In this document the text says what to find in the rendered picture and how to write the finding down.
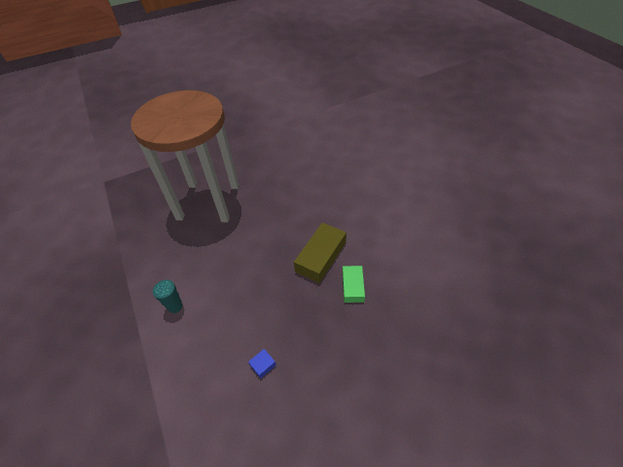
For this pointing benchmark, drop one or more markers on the stool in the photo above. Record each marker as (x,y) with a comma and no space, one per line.
(175,122)

